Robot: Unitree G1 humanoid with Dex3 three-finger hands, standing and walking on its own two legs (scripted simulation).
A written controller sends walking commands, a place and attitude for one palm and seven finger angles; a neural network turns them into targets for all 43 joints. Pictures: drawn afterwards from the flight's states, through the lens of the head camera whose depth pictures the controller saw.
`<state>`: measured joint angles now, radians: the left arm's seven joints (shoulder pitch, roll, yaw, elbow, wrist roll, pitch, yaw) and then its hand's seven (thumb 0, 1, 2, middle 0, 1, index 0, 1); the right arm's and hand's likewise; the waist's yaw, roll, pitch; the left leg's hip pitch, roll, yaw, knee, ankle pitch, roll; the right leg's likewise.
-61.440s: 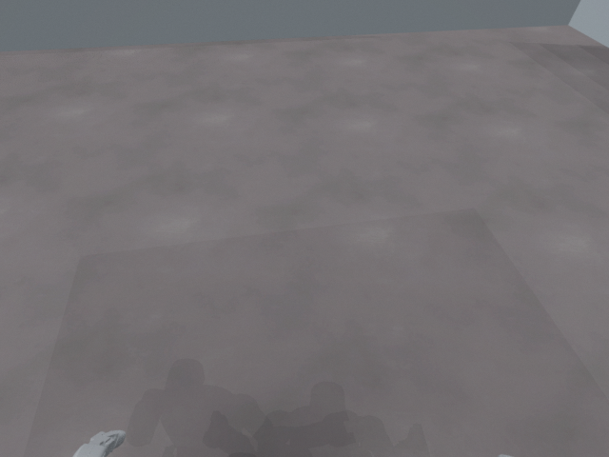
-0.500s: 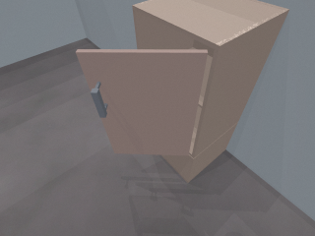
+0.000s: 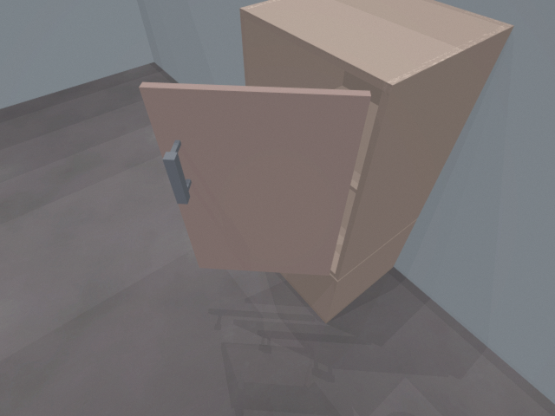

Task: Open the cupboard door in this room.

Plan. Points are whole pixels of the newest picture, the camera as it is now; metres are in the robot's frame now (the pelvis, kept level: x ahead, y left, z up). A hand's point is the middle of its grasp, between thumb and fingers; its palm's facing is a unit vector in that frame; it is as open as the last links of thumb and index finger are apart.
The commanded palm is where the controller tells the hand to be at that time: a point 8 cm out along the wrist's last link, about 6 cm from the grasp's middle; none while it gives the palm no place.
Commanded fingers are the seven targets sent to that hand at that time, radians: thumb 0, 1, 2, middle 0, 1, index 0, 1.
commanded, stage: look again from close up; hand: left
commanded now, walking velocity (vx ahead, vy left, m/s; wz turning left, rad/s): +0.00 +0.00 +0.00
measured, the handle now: (180, 172) +0.55 +0.23 +0.01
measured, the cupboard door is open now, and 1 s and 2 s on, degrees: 48 48 48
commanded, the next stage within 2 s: raise the hand with hooked fingers in 0.30 s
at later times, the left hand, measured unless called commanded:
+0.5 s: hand out of the picture +0.09 +0.21 -0.12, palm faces +0.23 -0.95 -0.21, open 7.3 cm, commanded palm +0.10 +0.25 -0.07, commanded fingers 0.00 0.76 0.84 -0.21 -0.39 -0.21 -0.39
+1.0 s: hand (108, 401) +0.15 +0.24 -0.04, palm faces +0.09 -1.00 -0.05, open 9.7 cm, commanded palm +0.13 +0.29 -0.03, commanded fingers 0.00 0.18 0.59 -0.25 -0.76 -0.25 -0.76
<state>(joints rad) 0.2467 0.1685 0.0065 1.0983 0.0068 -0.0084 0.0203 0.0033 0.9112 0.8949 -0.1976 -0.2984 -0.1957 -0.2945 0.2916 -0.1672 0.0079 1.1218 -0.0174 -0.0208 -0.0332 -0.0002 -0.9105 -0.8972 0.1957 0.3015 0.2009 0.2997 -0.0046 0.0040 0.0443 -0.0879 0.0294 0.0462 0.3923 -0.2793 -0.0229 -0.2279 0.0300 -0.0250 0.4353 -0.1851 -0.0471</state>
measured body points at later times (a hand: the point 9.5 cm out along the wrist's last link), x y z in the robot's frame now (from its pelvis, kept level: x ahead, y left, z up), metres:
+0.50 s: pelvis +0.00 +0.01 +0.00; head +0.00 +0.00 +0.45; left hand +0.08 +0.26 -0.10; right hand +0.02 -0.22 -0.15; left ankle -0.04 +0.13 -0.74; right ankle +0.03 -0.09 -0.74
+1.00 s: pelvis -0.04 +0.03 -0.09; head +0.02 +0.06 +0.35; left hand +0.14 +0.29 -0.03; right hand +0.21 -0.17 -0.13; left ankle -0.04 +0.13 -0.74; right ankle +0.03 -0.09 -0.74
